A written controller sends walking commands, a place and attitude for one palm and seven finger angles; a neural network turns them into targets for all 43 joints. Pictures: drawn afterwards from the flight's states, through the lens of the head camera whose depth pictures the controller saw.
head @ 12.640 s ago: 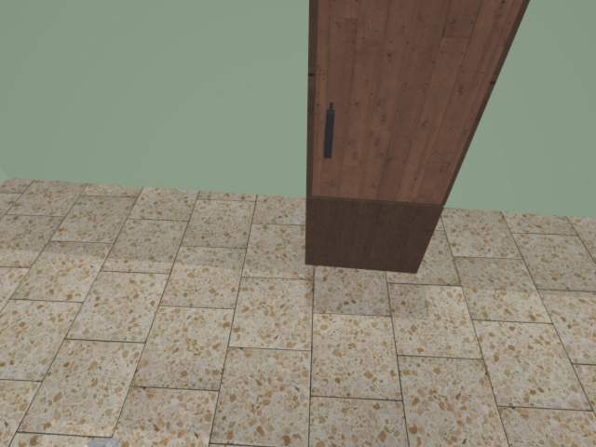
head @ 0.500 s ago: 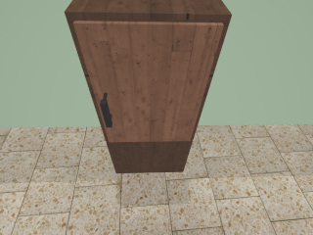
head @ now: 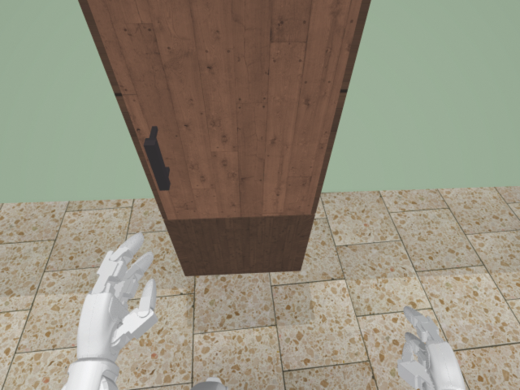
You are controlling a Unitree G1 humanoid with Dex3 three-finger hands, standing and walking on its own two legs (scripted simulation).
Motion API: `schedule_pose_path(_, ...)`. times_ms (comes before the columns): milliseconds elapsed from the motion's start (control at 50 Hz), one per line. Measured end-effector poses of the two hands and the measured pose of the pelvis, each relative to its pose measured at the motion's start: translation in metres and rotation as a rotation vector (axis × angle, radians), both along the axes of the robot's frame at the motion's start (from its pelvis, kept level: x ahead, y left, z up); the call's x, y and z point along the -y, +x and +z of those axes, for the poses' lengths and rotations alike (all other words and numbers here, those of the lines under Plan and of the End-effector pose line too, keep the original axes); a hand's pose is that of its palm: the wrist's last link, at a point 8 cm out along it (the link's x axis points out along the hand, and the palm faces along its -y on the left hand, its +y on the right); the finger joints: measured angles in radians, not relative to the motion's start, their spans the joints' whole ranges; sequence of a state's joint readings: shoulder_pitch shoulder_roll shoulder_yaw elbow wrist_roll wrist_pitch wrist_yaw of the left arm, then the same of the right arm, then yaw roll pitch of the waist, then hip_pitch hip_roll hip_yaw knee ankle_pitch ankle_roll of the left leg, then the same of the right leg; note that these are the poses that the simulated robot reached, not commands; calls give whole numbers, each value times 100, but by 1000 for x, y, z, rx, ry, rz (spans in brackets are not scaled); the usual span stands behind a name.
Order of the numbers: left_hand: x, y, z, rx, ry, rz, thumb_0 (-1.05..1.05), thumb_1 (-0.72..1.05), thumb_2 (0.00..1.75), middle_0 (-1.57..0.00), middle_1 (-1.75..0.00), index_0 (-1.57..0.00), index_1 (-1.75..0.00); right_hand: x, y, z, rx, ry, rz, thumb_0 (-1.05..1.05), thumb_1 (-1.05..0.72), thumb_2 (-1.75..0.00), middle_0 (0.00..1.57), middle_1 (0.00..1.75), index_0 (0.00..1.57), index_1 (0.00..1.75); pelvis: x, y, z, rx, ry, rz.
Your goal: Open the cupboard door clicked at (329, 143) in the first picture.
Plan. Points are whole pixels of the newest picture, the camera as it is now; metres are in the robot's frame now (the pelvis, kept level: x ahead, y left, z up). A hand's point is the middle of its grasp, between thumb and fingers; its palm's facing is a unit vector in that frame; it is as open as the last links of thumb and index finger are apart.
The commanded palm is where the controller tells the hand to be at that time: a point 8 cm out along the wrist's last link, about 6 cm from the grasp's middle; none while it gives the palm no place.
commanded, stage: raise the hand with hooked fingers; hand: left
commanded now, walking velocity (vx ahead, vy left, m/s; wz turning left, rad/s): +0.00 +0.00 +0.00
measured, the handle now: (159, 159) +0.57 +0.25 -0.01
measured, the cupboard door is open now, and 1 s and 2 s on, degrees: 0 0 0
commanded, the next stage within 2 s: move the hooked fingers beside the handle in 1.80 s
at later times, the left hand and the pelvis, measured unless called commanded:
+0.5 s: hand (129, 330) +0.21 +0.21 -0.02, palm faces +0.07 -1.00 -0.03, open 10.9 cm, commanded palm +0.18 +0.27 -0.01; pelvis -0.03 -0.01 -0.05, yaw +0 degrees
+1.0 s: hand (91, 312) +0.24 +0.27 -0.01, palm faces +0.11 -0.99 -0.05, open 13.6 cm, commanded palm +0.22 +0.32 -0.01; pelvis -0.03 +0.03 -0.04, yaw -1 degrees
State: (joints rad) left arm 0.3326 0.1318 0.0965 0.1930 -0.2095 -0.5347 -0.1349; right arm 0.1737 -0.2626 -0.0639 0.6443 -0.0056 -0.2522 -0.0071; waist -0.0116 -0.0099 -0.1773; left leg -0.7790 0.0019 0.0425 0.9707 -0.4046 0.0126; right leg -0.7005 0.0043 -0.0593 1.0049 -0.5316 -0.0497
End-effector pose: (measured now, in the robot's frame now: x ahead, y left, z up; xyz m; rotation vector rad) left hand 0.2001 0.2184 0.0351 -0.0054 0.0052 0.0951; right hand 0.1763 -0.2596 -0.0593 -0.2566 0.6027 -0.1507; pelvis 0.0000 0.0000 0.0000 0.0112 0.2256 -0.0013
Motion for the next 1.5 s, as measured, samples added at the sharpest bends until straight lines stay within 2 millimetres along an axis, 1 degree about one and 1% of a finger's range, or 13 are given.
schedule_pose_path(60,9,-12,-25,32,-18,-53,2,69,80,-21,-44,-21,-44,5,29,-3,74,-19,33,1,-91,-90,20,30,20,30,7,-5,-25,-37,3,-7)
schedule_pose_path(140,-2,-44,-60,-112,-22,21,1,59,76,-23,-50,-22,-50,-2,52,-12,107,-14,63,1,-91,-90,20,29,20,30,15,-8,-44,-52,-4,4)
schedule_pose_path(180,-12,-58,-64,-146,3,81,2,54,74,-23,-53,-23,-53,-9,55,-20,95,-5,81,1,-91,-90,20,29,20,30,18,-9,-48,-57,-14,14)
schedule_pose_path(240,-24,-65,-52,-91,55,124,2,47,71,-23,-57,-23,-58,-20,48,-38,45,9,109,1,-91,-90,20,29,20,30,23,-12,-52,-68,-32,29)
schedule_pose_path(320,-30,-49,-41,3,84,56,2,37,68,-24,-63,-23,-64,-29,23,-68,-51,37,116,1,-91,-90,20,30,20,30,24,-19,-57,-86,-52,39)
schedule_pose_path(400,-31,-24,-46,-40,50,-36,1,28,64,-24,-69,-24,-70,-28,-13,-87,-148,70,55,1,-90,-90,20,30,20,30,22,-24,-57,-94,-51,30)
schedule_pose_path(520,-43,-11,-46,-103,31,-8,1,14,58,-26,-78,-25,-79,-14,-61,-85,-229,62,-62,1,-90,-90,20,30,20,30,12,-26,-47,-91,-37,5)
schedule_pose_path(620,-56,-8,-43,-59,50,17,1,3,53,-26,-86,-26,-86,-2,-81,-77,-250,5,-99,1,-90,-90,20,30,20,30,2,-27,-44,-94,-41,-3)
schedule_pose_path(760,-71,-2,-48,-39,46,-1,0,-14,46,-27,-96,-27,-97,-4,-74,-63,-216,-51,-92,1,-90,-90,20,30,20,30,-13,-28,-44,-95,-57,-2)
schedule_pose_path(960,-99,7,-46,-27,49,21,0,-37,36,-29,-111,-29,-111,-42,-38,-51,-147,-33,7,1,-90,-90,20,30,20,30,-27,-28,-42,-98,-76,9)
schedule_pose_path(1100,-117,17,-44,-37,53,17,-1,-46,32,-30,-117,-29,-117,-59,-29,-52,-149,-20,46,1,-90,-90,20,30,20,30,-31,-25,-41,-102,-86,13)
schedule_pose_path(1340,-137,43,-45,-45,52,10,-1,-50,30,-30,-119,-30,-120,-43,-47,-59,-230,-51,6,1,-90,-90,20,30,20,30,-31,-21,-43,-119,-88,9)
schedule_pose_path(1500,-129,51,-44,-44,45,-15,-1,-50,30,-30,-120,-29,-120,-28,-60,-59,-259,-55,-35,1,-90,-90,20,30,20,30,-28,-19,-42,-125,-81,0)
